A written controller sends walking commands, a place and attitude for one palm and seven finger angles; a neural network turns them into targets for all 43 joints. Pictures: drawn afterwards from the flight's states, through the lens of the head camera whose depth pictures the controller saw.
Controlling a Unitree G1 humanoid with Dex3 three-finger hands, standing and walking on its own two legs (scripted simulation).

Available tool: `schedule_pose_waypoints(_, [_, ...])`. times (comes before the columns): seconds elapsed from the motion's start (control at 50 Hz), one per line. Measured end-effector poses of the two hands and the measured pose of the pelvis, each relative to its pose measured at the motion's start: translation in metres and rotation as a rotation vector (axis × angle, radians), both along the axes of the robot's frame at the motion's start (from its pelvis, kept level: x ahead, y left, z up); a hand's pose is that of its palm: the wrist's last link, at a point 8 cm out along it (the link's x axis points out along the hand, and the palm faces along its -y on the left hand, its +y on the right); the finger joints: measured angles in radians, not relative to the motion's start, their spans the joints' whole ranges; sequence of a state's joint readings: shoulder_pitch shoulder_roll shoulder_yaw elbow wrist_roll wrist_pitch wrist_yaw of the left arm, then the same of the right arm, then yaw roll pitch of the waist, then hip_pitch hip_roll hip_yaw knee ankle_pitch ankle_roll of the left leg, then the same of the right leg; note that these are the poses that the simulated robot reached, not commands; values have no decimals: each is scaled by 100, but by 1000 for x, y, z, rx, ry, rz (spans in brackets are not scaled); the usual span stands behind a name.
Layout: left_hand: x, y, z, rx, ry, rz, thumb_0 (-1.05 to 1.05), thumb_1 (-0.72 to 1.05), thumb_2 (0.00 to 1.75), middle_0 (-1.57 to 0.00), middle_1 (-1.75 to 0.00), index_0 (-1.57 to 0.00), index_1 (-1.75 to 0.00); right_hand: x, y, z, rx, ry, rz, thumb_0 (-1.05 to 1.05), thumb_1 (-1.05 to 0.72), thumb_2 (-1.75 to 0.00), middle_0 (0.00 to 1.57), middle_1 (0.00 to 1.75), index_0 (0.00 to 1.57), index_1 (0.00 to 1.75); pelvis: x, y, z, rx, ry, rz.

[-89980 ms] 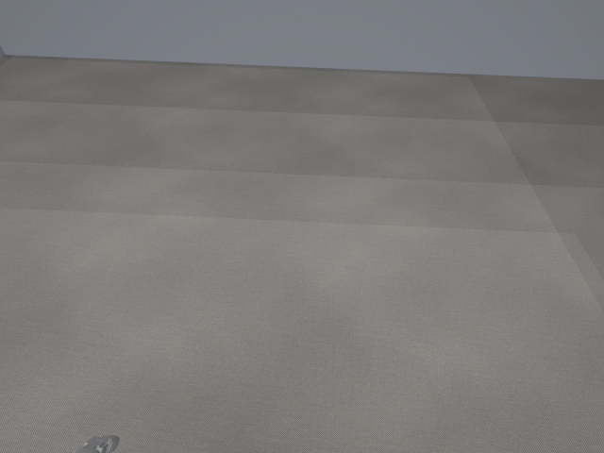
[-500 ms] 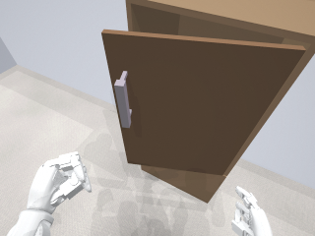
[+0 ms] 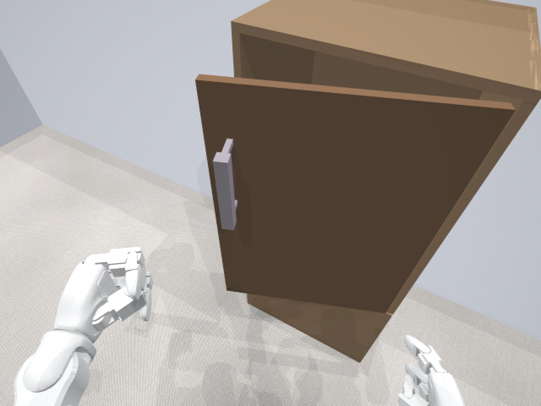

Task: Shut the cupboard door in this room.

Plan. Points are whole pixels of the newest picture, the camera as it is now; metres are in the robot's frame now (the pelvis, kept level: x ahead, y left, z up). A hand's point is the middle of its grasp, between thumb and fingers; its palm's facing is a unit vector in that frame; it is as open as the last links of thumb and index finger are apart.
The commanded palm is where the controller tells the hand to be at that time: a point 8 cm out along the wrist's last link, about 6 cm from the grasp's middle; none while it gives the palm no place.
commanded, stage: raise the hand and make a fist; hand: left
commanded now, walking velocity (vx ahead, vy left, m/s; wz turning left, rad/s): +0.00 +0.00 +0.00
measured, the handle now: (228, 186) +0.43 +0.11 +0.09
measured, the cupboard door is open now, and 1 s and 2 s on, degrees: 20 20 20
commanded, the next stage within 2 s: bring the fist close to the handle in 0.18 s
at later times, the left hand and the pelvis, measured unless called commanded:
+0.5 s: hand (163, 285) +0.24 +0.17 +0.10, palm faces -0.03 -1.00 -0.06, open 3.1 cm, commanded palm +0.23 +0.22 +0.10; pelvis +0.00 -0.02 +0.00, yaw +1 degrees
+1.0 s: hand (216, 245) +0.31 +0.11 +0.10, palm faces -0.06 -1.00 -0.03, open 3.1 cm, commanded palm +0.29 +0.16 +0.10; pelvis +0.01 -0.03 +0.00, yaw -1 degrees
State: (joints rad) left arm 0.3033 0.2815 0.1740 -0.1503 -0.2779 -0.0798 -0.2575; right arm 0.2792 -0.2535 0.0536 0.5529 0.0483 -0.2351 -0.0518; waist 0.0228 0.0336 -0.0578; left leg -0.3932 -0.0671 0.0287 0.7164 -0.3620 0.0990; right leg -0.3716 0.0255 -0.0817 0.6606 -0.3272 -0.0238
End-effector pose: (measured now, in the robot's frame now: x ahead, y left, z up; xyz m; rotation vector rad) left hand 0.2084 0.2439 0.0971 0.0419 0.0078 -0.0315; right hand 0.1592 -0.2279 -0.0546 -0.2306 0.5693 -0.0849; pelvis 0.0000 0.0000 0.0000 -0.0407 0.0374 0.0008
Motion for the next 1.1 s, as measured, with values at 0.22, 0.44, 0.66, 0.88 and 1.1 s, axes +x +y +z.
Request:
schedule_pose_waypoints(0.22, [-6, -8, 5, 28, -19, 12, 2, 90, 90, -130, -150, -130, -150, -2, -6, -3, 8, 1, 3, 1, -90, -90, 20, 30, 20, 30, -3, -6, 0, 5, -7, 4])
schedule_pose_waypoints(0.44, [6, -20, 4, 17, -20, 6, 2, 90, 90, -131, -150, -130, -150, 2, -12, -8, 21, 6, 12, 1, -90, -90, 20, 30, 20, 30, -3, -18, 0, 12, -3, 11])
schedule_pose_waypoints(0.66, [40, -39, 4, 4, -19, -20, 2, 90, 90, -130, -150, -130, -150, 1, -31, -11, 19, 23, -24, 1, -90, -90, 20, 30, 20, 30, 1, -27, 0, 21, 8, 1])
schedule_pose_waypoints(0.88, [69, -67, 4, -6, -27, -36, 2, 90, 90, -130, -150, -130, -150, -3, -39, -17, 33, 66, -43, 1, -90, -90, 20, 30, 20, 30, 6, -33, 0, 31, 19, -9])
schedule_pose_waypoints(1.1, [97, -85, 3, -9, -23, -31, 2, 90, 90, -130, -150, -130, -150, -3, -39, -23, 55, 112, -47, 1, -90, -90, 20, 30, 20, 30, 10, -36, 1, 36, 26, -14])
